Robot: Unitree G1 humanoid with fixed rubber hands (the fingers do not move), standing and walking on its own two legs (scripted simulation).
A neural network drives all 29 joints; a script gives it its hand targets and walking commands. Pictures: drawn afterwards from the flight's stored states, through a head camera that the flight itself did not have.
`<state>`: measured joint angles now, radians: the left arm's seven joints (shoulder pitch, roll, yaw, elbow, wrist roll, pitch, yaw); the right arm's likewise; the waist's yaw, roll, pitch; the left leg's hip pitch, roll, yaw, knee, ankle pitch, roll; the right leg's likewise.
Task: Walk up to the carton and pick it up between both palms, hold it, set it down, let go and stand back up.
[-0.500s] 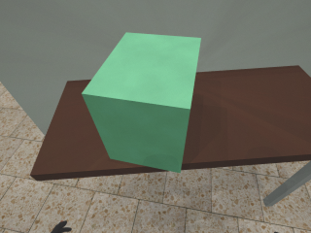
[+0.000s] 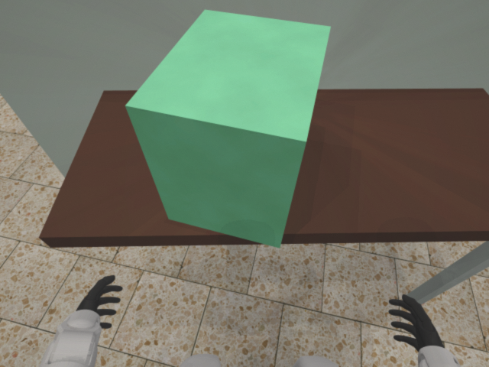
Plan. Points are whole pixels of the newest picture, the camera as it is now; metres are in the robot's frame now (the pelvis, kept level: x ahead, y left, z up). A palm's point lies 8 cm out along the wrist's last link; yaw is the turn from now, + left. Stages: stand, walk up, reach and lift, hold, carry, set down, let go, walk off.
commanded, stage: reach and lift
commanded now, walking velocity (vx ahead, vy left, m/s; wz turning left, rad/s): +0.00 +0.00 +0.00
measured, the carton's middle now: (242, 130) +0.48 +0.06 +0.09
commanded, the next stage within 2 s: none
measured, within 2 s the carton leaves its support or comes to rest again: neither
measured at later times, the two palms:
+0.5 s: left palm (58, 323) +0.16 +0.31 -0.02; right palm (406, 353) +0.15 -0.20 -0.02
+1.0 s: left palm (41, 318) +0.15 +0.32 +0.02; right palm (378, 323) +0.17 -0.15 +0.02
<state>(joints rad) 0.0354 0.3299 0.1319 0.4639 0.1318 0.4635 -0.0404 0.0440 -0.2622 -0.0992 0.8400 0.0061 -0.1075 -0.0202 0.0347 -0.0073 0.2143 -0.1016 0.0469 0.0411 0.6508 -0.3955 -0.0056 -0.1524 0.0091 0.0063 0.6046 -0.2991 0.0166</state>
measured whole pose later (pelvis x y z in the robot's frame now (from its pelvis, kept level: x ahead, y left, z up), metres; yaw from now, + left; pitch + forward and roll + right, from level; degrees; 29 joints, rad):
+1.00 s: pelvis +0.01 +0.01 +0.01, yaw +1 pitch -12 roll -2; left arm 0.29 0.51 0.13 0.06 -0.17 0.25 -0.20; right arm 0.47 0.03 0.06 -0.11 0.10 0.25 -0.31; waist 0.12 -0.04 0.19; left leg 0.05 0.04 0.05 0.47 -0.32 0.00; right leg 0.03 0.00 -0.01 0.39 -0.21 0.03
